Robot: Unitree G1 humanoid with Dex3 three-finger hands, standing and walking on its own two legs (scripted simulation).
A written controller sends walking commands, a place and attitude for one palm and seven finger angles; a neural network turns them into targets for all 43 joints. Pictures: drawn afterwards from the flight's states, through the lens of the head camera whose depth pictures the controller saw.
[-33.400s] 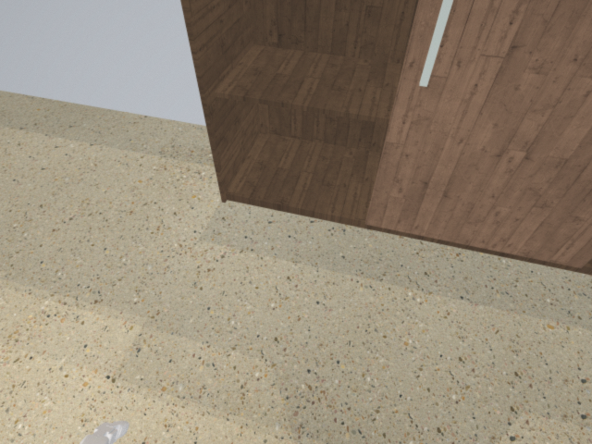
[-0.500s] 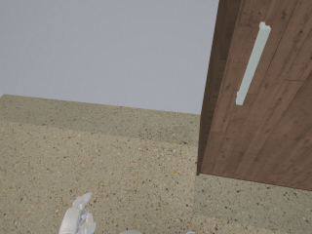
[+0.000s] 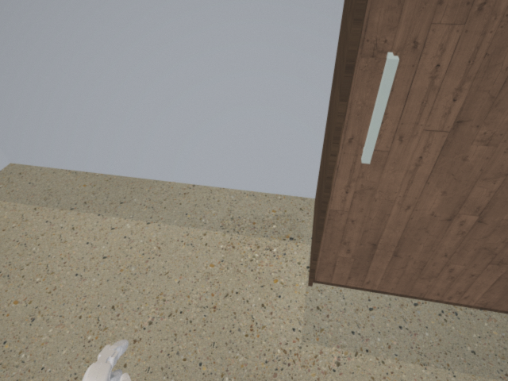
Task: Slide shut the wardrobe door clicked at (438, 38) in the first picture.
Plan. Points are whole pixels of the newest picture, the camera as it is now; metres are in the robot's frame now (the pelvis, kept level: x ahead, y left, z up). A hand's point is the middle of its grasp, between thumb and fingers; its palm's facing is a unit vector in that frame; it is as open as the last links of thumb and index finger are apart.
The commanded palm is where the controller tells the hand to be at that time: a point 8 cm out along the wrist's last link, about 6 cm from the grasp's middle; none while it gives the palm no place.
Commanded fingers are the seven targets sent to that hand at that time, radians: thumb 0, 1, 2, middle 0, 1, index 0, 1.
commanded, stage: stop stepping back and stand still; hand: right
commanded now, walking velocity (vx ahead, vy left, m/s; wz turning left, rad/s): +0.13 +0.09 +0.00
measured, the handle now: (376, 112) +0.71 -0.26 +0.11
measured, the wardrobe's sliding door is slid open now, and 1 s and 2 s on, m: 0.00 0.00 0.00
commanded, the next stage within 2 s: let the arm hang, fingers relaxed in 0.32 s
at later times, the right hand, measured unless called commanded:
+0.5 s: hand (496, 337) +0.19 -0.30 +0.07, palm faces +0.35 +0.82 -0.45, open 7.4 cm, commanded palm none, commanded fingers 0.00 -0.90 -0.90 0.20 0.30 0.20 0.30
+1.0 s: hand out of the picture -0.03 -0.28 -0.15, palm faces +0.03 +0.95 -0.30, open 7.3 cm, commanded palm none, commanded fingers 0.00 -0.90 -0.90 0.20 0.30 0.20 0.30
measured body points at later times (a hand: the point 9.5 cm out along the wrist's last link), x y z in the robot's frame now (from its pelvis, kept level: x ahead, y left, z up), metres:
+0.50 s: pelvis -0.02 -0.02 -0.01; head -0.03 -0.01 +0.44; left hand +0.13 +0.24 -0.11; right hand +0.16 -0.34 +0.09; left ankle +0.00 +0.11 -0.71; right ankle +0.03 -0.12 -0.73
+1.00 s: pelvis -0.01 -0.05 +0.01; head +0.02 -0.05 +0.46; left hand +0.04 +0.22 -0.13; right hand -0.03 -0.33 -0.13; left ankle +0.01 +0.10 -0.73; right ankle +0.03 -0.12 -0.73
